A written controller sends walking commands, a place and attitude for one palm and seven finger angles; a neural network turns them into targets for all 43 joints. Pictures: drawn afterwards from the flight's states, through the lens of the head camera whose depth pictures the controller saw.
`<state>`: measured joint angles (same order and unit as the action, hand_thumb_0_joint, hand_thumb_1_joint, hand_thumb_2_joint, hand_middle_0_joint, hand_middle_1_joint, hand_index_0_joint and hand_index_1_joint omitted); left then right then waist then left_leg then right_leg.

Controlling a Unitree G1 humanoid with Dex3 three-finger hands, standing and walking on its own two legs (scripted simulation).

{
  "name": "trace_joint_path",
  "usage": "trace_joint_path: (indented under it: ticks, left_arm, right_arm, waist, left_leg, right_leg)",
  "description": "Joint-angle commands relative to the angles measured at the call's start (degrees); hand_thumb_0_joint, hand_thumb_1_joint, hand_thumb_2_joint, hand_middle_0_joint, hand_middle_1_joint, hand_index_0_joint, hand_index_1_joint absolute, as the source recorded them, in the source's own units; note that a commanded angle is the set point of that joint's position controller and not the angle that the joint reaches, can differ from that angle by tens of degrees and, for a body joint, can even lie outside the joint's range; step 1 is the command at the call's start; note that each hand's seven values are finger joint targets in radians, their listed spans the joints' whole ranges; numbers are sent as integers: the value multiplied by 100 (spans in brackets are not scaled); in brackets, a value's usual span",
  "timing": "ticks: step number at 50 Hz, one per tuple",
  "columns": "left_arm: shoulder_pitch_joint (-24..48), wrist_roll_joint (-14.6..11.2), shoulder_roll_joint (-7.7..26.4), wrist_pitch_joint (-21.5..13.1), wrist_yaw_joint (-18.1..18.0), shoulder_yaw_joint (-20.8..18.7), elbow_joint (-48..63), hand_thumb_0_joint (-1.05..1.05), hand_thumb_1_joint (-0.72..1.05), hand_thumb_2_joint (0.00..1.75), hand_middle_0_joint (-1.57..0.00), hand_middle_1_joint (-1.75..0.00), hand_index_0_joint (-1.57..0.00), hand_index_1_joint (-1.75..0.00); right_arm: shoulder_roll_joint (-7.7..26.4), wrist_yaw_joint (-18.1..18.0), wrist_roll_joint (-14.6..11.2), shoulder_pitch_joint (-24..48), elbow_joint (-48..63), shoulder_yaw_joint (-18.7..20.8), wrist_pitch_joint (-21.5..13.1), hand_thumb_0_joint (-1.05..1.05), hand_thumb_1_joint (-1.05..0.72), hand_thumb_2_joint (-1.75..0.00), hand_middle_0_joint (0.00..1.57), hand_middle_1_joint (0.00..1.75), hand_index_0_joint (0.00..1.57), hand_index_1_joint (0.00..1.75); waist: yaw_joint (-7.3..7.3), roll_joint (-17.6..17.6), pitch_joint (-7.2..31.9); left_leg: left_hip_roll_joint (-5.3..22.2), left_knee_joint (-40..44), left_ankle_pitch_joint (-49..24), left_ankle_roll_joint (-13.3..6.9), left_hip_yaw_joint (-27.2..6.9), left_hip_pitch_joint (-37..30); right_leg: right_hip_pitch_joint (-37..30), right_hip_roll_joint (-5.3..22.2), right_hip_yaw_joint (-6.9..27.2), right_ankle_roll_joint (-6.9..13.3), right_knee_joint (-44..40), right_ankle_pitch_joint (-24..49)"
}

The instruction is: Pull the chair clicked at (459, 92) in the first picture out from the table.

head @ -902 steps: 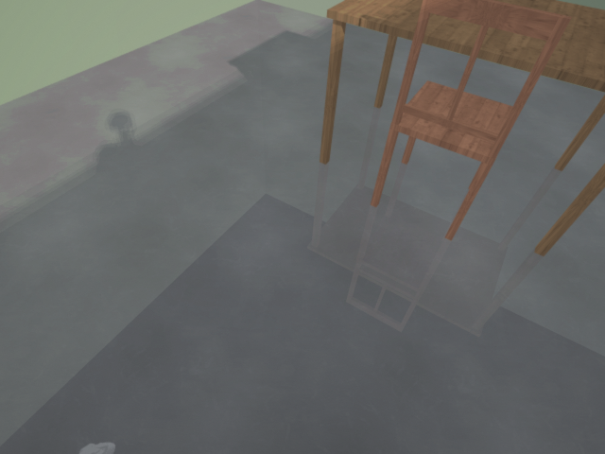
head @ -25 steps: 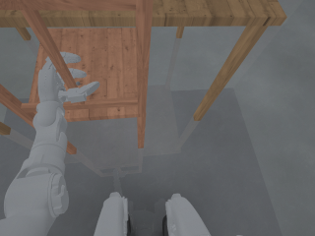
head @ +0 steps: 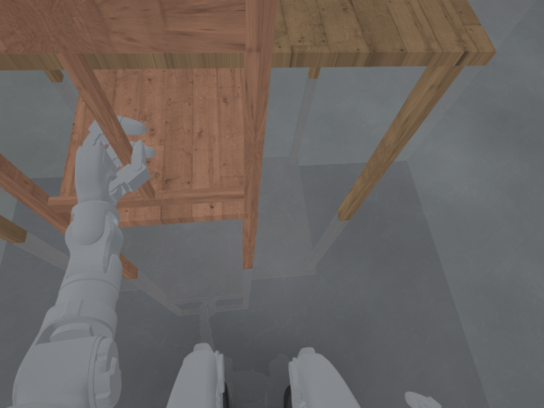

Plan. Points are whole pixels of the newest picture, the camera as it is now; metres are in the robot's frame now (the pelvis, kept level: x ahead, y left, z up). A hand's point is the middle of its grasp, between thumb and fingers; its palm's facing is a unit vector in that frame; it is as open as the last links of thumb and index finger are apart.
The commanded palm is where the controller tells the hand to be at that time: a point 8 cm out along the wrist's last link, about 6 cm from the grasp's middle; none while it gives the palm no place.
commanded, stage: hook a spindle and tug to test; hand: left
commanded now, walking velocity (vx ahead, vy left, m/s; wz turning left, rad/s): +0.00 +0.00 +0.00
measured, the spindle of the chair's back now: (120, 143) +0.48 +0.20 +0.04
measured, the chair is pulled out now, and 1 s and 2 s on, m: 0.01 0.05 0.19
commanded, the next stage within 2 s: step backward, pulling the chair out in 0.32 s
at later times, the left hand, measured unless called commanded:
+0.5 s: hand (143, 182) +0.43 +0.17 +0.02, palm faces +0.08 -0.99 -0.11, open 5.3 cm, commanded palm +0.40 +0.21 +0.03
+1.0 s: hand (149, 189) +0.41 +0.16 +0.04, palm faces +0.06 -0.99 -0.14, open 5.0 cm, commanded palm +0.38 +0.20 +0.04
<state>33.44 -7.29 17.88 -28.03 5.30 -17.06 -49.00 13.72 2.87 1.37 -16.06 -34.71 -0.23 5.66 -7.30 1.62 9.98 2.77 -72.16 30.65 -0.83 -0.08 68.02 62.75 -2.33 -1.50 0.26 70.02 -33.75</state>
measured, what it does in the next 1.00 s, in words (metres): rises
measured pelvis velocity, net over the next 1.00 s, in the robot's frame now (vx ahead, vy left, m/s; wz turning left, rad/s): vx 0.02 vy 0.01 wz -0.04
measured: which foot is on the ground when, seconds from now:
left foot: down 0.00-1.00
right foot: down 0.00-1.00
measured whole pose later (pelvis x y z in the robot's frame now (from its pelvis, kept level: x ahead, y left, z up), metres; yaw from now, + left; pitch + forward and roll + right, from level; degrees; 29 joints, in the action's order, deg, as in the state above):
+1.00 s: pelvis +0.02 +0.01 +0.10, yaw -2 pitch +11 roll -1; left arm 28.1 -4.8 14.3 -14.1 -3.6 -9.3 -55.8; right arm 13.4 -4.3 -1.1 -14.4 -37.5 0.6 5.7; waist -5.2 0.9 -4.0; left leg 2.4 -36.0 17.1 -1.5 5.0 29.5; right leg 25.8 -1.1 0.7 -0.6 33.0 -18.2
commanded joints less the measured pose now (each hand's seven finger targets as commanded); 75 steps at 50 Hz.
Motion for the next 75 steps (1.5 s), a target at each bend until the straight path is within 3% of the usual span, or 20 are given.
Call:
trace_joint_path:
  ticks: [1, 12, 20, 21, 22, 24, 25, 26, 30, 33, 40, 44, 51, 55, 57, 59, 62, 64, 70, 75]
  left_arm:
    - [921, -57, 691, -496, 125, 33, 1442, 0, 90, 90, -50, -145, -50, -145]
    - [63, -110, 252, -430, 33, 398, 2209, 0, 90, 90, -50, -145, -50, -145]
    - [539, -46, 371, -482, 24, 298, 2043, 0, 90, 90, -50, -145, -50, -145]
    - [945, -43, 185, -486, 34, 508, 2035, 0, 90, 90, -50, -145, -50, -145]
    - [1892, 590, 2046, 207, -542, 48, 3056, 0, 90, 90, -50, -145, -50, -145]
    - [1171, 606, 1249, 982, -925, 459, 2590, 0, 90, 90, -50, -145, -50, -145]
    - [552, 613, 764, 1332, -948, 837, 1695, 0, 90, 90, -50, -145, -50, -145]
    - [509, 571, 600, 1509, -1019, 975, 1428, 0, 90, 90, -50, -145, -50, -145]
    - [1116, 640, 611, 1652, -1209, 1036, 583, 0, 90, 90, -50, -145, -50, -145]
    - [1388, 629, 647, 1510, -1198, 1037, 59, 0, 90, 90, -50, -145, -50, -145]
    - [1274, 594, 280, 1227, -1012, 1240, -25, 0, 90, 90, -50, -145, -50, -145]
    - [869, 631, 338, 1156, -958, 1109, 157, 0, 90, 90, -50, -145, -50, -145]
    - [596, 614, 579, 1110, -1009, 914, 461, 0, 90, 90, -50, -145, -50, -145]
    - [664, 618, 747, 1133, -1076, 932, 324, 0, 90, 90, -50, -145, -50, -145]
    - [794, 632, 743, 1211, -1107, 998, 259, 0, 90, 90, -50, -145, -50, -145]
    - [895, 616, 697, 1278, -1130, 1080, 276, 0, 90, 90, -50, -145, -50, -145]
    - [1077, 584, 361, 1245, -1083, 1384, 405, 0, 90, 90, -50, -145, -50, -145]
    - [983, 584, 261, 1268, -1063, 1419, 351, 0, 90, 90, -50, -145, -50, -145]
    - [1144, 540, 134, 1288, -1071, 1459, 288, 0, 90, 90, -50, -145, -50, -145]
    - [1238, 477, 278, 1271, -1097, 1361, 114, 0, 90, 90, -50, -145, -50, -145]
  right_arm:
    - [937, -36, -9, -713, 413, 400, -156, 0, -90, -90, 20, 30, 20, 30]
    - [867, 4, -48, -609, 517, 430, -272, 0, -90, -90, 20, 30, 20, 30]
    - [876, -66, -14, -557, 411, 417, -354, 0, -90, -90, 20, 30, 20, 30]
    - [851, -81, -14, -547, 361, 412, -373, 0, -90, -90, 20, 30, 20, 30]
    - [874, -280, -353, -677, 837, 391, 9, 0, -90, -90, 20, 30, 20, 30]
    - [775, -557, -408, -669, 893, 342, 150, 0, -90, -90, 20, 30, 20, 30]
    - [749, -576, -438, -484, 860, 278, 255, 0, -90, -90, 20, 30, 20, 30]
    - [781, -660, -485, -441, 791, 262, 307, 0, -90, -90, 20, 30, 20, 30]
    - [832, -819, -428, -625, 448, 256, 328, 0, -90, -90, 20, 30, 20, 30]
    - [893, -875, -419, -577, 274, 279, 260, 0, -90, -90, 20, 30, 20, 30]
    - [824, -836, -288, -527, 72, 380, -23, 0, -90, -90, 20, 30, 20, 30]
    - [809, -764, -213, -435, 82, 408, -126, 0, -90, -90, 20, 30, 20, 30]
    - [837, -829, -302, -432, 102, 409, -182, 0, -90, -90, 20, 30, 20, 30]
    - [873, -960, -382, -238, 127, 382, -232, 0, -90, -90, 20, 30, 20, 30]
    - [898, -1010, -400, -144, 103, 357, -242, 0, -90, -90, 20, 30, 20, 30]
    - [953, -1070, -414, -136, 44, 353, -235, 0, -90, -90, 20, 30, 20, 30]
    - [910, -1068, -390, -97, -33, 332, -272, 0, -90, -90, 20, 30, 20, 30]
    - [892, -1029, -357, -53, -40, 337, -279, 0, -90, -90, 20, 30, 20, 30]
    - [846, -937, -260, 124, -17, 326, -481, 0, -90, -90, 20, 30, 20, 30]
    - [832, -1001, -353, 137, -104, 343, -729, 0, -90, -90, 20, 30, 20, 30]
  waist:
    - [157, 392, 2888]
    - [190, 346, 2691]
    - [136, 335, 2651]
    - [2, 328, 2608]
    - [427, 900, 4056]
    - [255, 914, 3318]
    - [232, 429, 2286]
    - [256, 148, 1776]
    - [179, -107, 1941]
    - [248, 413, 1666]
    - [333, 1426, 1497]
    - [380, 1339, 1535]
    - [322, 441, 1847]
    - [361, 147, 1812]
    - [346, -45, 1621]
    - [314, 49, 1554]
    - [340, 480, 1604]
    - [380, 724, 1602]
    - [478, 1266, 973]
    - [496, 292, 775]
  left_leg:
    - [-112, 615, -3245, 16, -224, -2859]
    - [-87, 691, -3516, 35, -184, -2967]
    - [-130, 588, -3263, 28, -188, -2787]
    - [-135, 541, -3173, 13, -188, -2796]
    - [-92, 1667, -2890, -62, -21, -4522]
    - [-121, 1972, -3253, -105, -53, -4676]
    - [11, 2448, -2006, -81, -271, -4036]
    - [61, 2607, -1786, -172, -298, -3770]
    - [170, 2769, -3966, -127, -43, -4323]
    - [349, 3164, -4602, -82, -230, -4763]
    - [863, 3609, -6837, -202, -835, -6630]
    - [1030, 3671, -7243, -228, -866, -7049]
    - [784, 3516, -5966, 18, -292, -6146]
    - [343, 3414, -2903, 206, -27, -4753]
    - [218, 3553, -2170, 196, -124, -4475]
    - [314, 3842, -3118, 132, -202, -4836]
    - [638, 4062, -5060, -85, -481, -5936]
    - [830, 4121, -5517, -206, -688, -6299]
    - [1183, 4571, -4309, -414, -957, -5949]
    - [777, 4195, -2646, -204, -593, -4929]
  right_leg:
    - [-1061, -59, -68, 144, -709, 3033]
    - [-1168, -46, -78, 115, -753, 3262]
    - [-1060, -10, -46, 117, -664, 3152]
    - [-960, -3, -42, 103, -681, 3123]
    - [-3233, 339, 458, 204, -1759, 3495]
    - [-3268, 328, 361, 136, -2167, 4356]
    - [-2982, 374, 264, 55, -2517, 2800]
    - [-3086, 379, 284, 28, -2627, 2641]
    - [-4262, 689, 410, -163, -2919, 5694]
    - [-4251, 743, 370, -109, -3112, 5364]
    - [-3359, 354, 240, -72, -3245, 2770]
    - [-3407, 318, 221, -41, -3386, 2460]
    - [-4935, 743, 470, 78, -3866, 5728]
    - [-6112, 1439, 961, 283, -3826, 7602]
    - [-6123, 1543, 952, 239, -3892, 7324]
    - [-5881, 1372, 735, 98, -3835, 6870]
    - [-4843, 798, 379, -106, -3751, 5045]
    - [-4506, 567, 305, -99, -3626, 3779]
    - [-4188, 401, 235, -28, -3308, 1485]
    - [-4846, 714, 575, 33, -4030, 2694]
